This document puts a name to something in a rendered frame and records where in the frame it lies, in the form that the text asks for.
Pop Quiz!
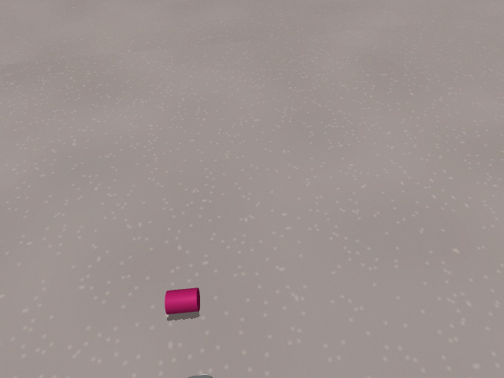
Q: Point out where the can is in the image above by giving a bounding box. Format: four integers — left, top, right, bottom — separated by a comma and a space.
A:
165, 287, 200, 314

